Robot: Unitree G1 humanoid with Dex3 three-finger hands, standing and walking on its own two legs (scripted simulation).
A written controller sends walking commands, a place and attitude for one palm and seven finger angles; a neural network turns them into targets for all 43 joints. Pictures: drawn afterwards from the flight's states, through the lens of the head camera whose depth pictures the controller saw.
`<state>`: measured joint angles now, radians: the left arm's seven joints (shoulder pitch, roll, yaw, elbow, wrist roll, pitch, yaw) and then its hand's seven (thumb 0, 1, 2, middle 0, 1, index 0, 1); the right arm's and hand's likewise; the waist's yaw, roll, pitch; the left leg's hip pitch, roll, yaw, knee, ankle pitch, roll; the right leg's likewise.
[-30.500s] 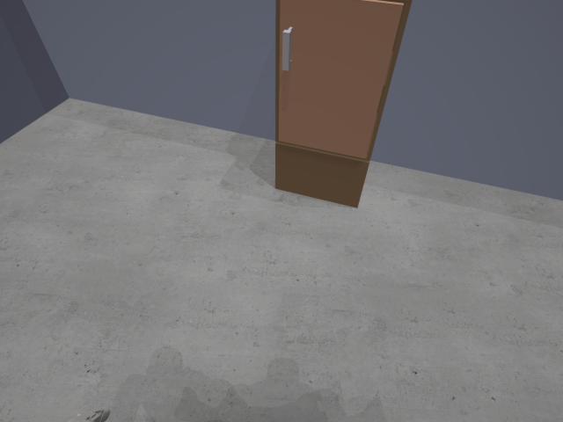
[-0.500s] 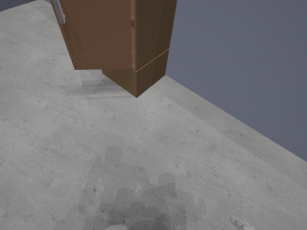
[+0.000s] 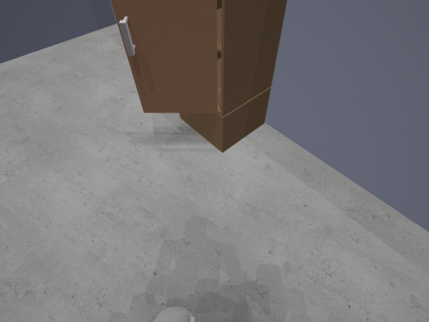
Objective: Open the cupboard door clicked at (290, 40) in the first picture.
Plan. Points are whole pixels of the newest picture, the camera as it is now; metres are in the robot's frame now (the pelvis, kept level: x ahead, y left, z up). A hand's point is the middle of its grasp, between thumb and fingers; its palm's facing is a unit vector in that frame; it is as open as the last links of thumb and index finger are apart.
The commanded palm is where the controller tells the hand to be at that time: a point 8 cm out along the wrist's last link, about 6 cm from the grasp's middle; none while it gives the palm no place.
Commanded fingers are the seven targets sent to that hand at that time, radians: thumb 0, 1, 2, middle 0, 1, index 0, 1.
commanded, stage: take the last steps up to it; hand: left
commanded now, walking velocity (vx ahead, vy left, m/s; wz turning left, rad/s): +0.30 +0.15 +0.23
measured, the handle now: (128, 36) +1.10 +0.41 -0.02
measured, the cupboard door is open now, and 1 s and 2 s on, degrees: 47 47 47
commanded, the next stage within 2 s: come to a stop and stand still in 1.36 s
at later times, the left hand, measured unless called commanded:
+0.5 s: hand out of the picture +0.14 +0.31 -0.17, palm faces +0.13 -0.97 -0.19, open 7.3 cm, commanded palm none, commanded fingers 0.00 0.90 0.90 -0.20 -0.30 -0.20 -0.30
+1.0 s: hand (118, 222) +0.36 +0.29 -0.16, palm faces +0.11 -0.97 -0.23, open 7.0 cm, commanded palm none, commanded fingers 0.00 0.90 0.90 -0.20 -0.30 -0.20 -0.30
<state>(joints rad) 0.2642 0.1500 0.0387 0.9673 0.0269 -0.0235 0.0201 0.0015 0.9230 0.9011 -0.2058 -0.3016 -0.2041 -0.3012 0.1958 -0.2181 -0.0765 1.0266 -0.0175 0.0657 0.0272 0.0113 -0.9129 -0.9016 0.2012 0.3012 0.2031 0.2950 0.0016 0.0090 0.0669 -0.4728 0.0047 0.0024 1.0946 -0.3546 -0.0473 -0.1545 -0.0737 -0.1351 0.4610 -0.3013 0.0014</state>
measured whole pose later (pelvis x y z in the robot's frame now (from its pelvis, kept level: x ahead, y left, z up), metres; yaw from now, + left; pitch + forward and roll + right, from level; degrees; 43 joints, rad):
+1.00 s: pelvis +0.30 +0.09 +0.00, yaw +3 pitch +0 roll +0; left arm 0.21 0.17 0.08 1.01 0.01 -0.07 0.03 -0.03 0.97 0.90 -0.21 -0.30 -0.20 -0.30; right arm 0.32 -0.13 -0.05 1.10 -0.02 -0.01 0.00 0.01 -0.91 -0.90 0.20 0.30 0.20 0.29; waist -0.03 0.00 0.07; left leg -0.49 0.09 0.03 1.03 -0.29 -0.02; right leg -0.20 -0.01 -0.14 0.44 -0.24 -0.06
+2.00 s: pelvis +0.50 +0.19 -0.01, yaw +1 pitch -1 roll +0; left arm 0.16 0.17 0.03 1.00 0.02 0.03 0.05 0.00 0.92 0.90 -0.21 -0.30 -0.20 -0.30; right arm 0.25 -0.16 -0.05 1.02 -0.01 0.03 -0.02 0.01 -0.91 -0.90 0.20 0.30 0.20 0.29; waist 0.00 -0.04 0.07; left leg -0.25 0.00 0.08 0.61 -0.34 0.03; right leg -0.33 -0.06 -0.05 0.61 -0.27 0.00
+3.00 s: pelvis +0.53 +0.14 +0.00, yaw +0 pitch -1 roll +1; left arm 0.22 0.16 0.00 1.10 0.02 -0.02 0.03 0.00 0.93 0.90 -0.20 -0.30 -0.20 -0.30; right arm 0.30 -0.16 0.00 1.13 -0.01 -0.02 -0.03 0.01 -0.91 -0.90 0.20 0.30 0.20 0.29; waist -0.01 0.03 0.04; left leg -0.11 0.06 0.08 0.41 -0.29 -0.04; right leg -0.23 0.00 -0.05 0.50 -0.26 -0.04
